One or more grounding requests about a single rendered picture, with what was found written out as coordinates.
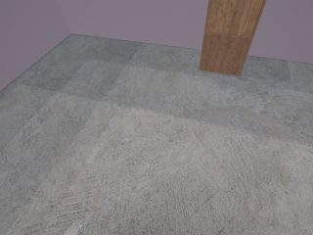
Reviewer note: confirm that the cupboard door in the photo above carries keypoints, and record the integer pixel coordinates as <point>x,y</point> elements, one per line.
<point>233,16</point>

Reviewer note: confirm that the left robot hand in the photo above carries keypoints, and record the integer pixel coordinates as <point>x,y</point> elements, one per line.
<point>78,226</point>

